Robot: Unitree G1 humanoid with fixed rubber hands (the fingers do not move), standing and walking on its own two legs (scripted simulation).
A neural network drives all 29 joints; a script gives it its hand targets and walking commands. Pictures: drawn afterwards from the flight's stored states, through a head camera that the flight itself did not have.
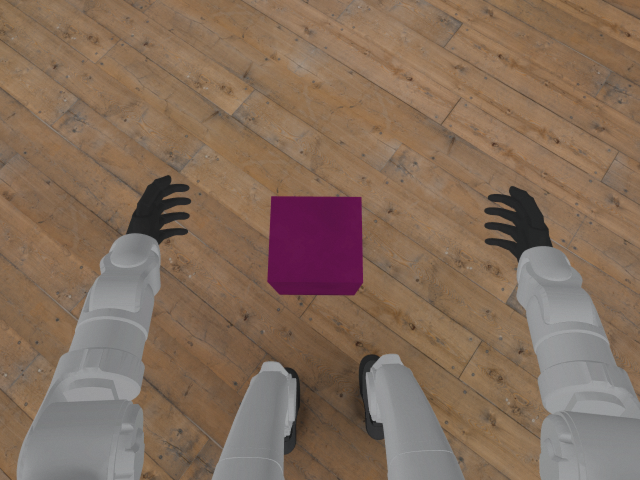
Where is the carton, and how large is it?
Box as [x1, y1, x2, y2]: [267, 196, 362, 294]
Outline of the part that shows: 271,196 267,281 279,294 354,294 362,283 360,197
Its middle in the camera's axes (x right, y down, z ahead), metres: -0.01 +0.04 +1.00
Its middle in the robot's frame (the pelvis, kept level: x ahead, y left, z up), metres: +0.48 +0.02 -0.57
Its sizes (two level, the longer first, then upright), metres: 0.210 0.200 0.250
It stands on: the floor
